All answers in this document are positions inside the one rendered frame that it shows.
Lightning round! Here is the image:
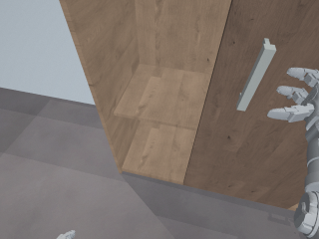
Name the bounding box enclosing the robot right hand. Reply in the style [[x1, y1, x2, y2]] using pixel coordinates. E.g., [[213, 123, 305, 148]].
[[267, 67, 319, 122]]

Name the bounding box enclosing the handle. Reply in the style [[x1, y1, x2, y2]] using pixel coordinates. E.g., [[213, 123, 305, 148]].
[[236, 38, 277, 112]]

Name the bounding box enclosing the robot right forearm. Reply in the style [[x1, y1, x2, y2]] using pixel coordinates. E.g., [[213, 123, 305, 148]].
[[304, 112, 319, 193]]

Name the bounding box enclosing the robot right upper arm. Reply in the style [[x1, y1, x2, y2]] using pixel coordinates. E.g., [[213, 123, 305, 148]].
[[293, 191, 319, 239]]

